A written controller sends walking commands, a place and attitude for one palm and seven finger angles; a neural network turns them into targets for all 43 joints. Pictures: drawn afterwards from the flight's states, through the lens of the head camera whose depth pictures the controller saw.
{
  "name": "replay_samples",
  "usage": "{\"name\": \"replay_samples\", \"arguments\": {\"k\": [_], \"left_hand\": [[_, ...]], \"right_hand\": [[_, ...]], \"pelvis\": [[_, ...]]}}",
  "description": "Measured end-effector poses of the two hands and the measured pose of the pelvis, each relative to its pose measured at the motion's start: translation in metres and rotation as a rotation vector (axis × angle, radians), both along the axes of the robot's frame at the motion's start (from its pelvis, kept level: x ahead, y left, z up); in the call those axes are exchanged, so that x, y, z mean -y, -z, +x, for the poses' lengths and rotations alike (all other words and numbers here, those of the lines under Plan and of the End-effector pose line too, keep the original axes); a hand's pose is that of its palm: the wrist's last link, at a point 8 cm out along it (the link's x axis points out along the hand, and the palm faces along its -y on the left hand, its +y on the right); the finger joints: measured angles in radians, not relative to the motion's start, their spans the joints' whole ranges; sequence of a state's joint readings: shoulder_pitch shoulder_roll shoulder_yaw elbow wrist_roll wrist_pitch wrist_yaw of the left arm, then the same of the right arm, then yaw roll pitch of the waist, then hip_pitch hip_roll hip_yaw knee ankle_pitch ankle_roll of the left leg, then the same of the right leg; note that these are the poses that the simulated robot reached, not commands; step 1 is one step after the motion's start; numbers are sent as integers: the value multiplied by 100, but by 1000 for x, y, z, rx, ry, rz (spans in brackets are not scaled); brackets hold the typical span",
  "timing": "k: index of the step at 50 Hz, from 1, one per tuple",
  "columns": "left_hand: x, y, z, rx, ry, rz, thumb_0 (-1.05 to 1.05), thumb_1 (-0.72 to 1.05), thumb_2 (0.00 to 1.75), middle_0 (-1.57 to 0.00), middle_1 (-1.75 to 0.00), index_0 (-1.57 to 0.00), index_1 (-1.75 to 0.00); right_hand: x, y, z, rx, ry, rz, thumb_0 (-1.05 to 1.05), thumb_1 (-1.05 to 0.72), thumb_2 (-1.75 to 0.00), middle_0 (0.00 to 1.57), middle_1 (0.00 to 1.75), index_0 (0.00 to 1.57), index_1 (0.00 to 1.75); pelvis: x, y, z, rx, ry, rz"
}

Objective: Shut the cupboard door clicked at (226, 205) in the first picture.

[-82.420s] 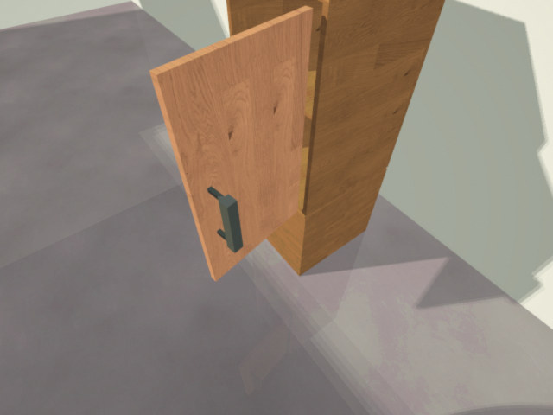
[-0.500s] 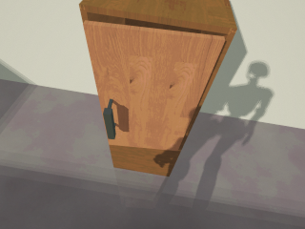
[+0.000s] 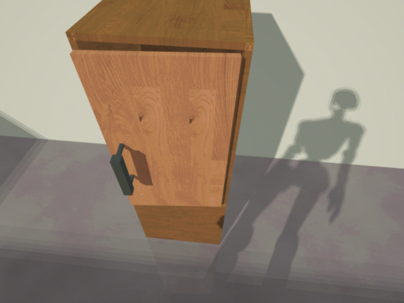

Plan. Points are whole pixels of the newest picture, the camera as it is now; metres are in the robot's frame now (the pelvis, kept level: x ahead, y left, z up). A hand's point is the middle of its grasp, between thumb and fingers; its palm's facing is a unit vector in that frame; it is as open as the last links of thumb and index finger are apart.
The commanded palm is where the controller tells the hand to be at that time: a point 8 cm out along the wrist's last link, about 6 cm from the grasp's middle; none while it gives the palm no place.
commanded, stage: come to a stop and stand still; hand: left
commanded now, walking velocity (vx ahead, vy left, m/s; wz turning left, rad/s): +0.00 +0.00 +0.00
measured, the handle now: (125, 170) +0.48 +0.25 -0.09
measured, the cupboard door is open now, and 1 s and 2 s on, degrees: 5 5 5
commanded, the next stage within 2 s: look again from close up in 0.14 s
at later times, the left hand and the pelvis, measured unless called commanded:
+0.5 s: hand out of the picture +0.01 +0.20 -0.19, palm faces +0.01 -0.98 -0.19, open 7.4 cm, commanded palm none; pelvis +0.01 +0.03 -0.01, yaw -1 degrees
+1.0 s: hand (84, 274) +0.18 +0.24 -0.04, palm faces +0.25 -0.96 -0.14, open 7.2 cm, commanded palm +0.11 +0.29 -0.08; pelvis -0.01 +0.04 -0.03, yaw +2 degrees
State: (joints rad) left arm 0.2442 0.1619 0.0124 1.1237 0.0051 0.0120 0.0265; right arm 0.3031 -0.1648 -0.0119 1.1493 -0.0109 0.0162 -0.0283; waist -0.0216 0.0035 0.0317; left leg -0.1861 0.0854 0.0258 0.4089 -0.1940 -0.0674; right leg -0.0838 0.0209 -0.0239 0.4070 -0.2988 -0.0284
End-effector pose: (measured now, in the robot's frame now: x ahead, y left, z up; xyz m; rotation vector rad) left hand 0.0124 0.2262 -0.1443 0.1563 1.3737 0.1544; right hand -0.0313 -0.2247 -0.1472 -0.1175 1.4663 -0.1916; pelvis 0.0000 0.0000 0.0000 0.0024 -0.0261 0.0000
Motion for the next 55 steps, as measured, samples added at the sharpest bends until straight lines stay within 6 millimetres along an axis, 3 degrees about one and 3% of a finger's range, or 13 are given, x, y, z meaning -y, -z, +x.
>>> {"name": "replay_samples", "arguments": {"k": [8, 15, 21, 28, 35, 42, 44, 48, 50, 52, 55], "left_hand": [[12, 2, -12, -36, -24, -19, 1, 92, 90, -20, -29, -20, -30], [17, 4, -21, -43, -17, -26, 1, 91, 90, -20, -29, -20, -30], [-2, 11, -18, -33, 6, -26, 1, 91, 90, -20, -30, -20, -30], [-35, 8, -2, 16, 13, 9, 1, 91, 90, -20, -29, -20, -30], [-56, 4, 8, 24, 33, 36, 1, 91, 90, -20, -29, -20, -30], [-60, 2, 9, 16, 45, 45, 1, 91, 90, -20, -29, -20, -30], [-70, -16, 38, 212, -41, 68, 2, 90, 90, -20, -30, -20, -30], [-66, -92, 113, 786, -50, 104, 2, 91, 90, -22, -31, -22, -32], [-61, -115, 140, 1028, -34, 81, 2, 91, 90, -23, -33, -23, -34], [-56, -123, 154, 1203, -6, 27, 1, 91, 90, -25, -36, -25, -36], [-47, -112, 151, 1379, 102, -68, 1, 91, 90, -29, -40, -29, -41]], "right_hand": [[-5, 1, 1, -15, -7, 15, 0, -91, -90, 20, 30, 20, 30], [-9, 3, 24, 34, -21, 16, 0, -91, -90, 20, 30, 20, 30], [-18, 4, 55, 155, -39, -16, 1, -93, -90, 20, 30, 20, 30], [-32, 3, 73, 201, -76, -18, 1, -94, -90, 20, 30, 20, 30], [-40, 0, 75, 200, -85, -14, 1, -93, -90, 20, 30, 20, 30], [-41, 0, 66, 166, -80, -12, 0, -92, -90, 20, 30, 20, 30], [-37, -6, 69, 260, -79, -52, 1, -91, -90, 20, 30, 20, 30], [-24, -18, 92, 545, -73, -82, 1, -91, -90, 20, 30, 20, 30], [-17, -15, 108, 651, -107, -77, 1, -91, -90, 20, 30, 20, 30], [-8, -11, 126, 733, -138, -79, 1, -90, -90, 20, 30, 20, 30], [4, -6, 152, 843, -170, -100, 1, -90, -90, 20, 30, 20, 30]], "pelvis": [[4, 0, 5, 0, -3, -1], [-3, 2, 6, -20, 12, -16], [-22, 9, 8, -15, 15, -16], [-37, 10, 7, -7, 18, -5], [-44, 8, 7, -13, 24, 3], [-47, 6, 7, -19, 25, 0], [-45, 10, 1, -14, 21, -5], [-40, 20, -6, -39, -19, 25], [-36, 33, -13, -80, -33, 41], [-33, 47, -21, -126, -27, 35], [-25, 73, -32, -196, -9, 35]]}}
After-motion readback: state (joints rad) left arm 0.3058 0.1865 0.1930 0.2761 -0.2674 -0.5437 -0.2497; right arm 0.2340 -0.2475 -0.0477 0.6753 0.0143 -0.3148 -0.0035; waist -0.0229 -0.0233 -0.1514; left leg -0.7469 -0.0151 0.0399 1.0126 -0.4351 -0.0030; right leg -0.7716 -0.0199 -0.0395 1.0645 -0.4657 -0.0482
